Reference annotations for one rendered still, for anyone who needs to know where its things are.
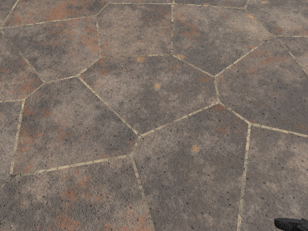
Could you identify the robot right hand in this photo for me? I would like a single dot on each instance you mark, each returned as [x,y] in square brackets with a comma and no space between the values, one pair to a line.
[291,224]

